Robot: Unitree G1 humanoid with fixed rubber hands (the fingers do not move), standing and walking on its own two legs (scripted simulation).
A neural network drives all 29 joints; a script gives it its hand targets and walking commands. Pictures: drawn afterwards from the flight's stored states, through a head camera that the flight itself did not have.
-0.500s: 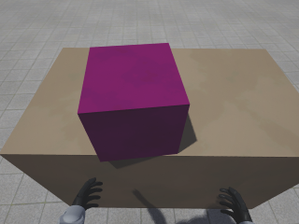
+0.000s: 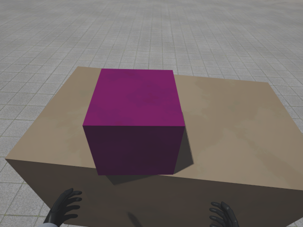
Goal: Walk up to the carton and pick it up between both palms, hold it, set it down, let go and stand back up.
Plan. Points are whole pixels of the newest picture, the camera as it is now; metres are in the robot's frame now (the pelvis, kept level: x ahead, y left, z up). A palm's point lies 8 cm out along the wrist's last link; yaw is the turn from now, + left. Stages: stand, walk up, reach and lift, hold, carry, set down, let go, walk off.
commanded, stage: reach and lift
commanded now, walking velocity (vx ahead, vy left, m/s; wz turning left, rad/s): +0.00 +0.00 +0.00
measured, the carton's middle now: (136, 120) +0.46 +0.07 +0.04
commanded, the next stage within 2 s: none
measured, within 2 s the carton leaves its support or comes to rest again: neither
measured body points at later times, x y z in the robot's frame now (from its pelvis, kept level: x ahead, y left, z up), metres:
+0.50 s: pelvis +0.01 +0.00 +0.00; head -0.01 +0.01 +0.45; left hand +0.20 +0.26 +0.00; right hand +0.21 -0.18 -0.01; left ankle -0.01 +0.10 -0.74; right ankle +0.01 -0.07 -0.74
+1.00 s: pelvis +0.01 +0.02 +0.00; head +0.00 +0.04 +0.45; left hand +0.27 +0.27 +0.05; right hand +0.29 -0.18 +0.05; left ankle -0.01 +0.10 -0.74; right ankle +0.01 -0.07 -0.74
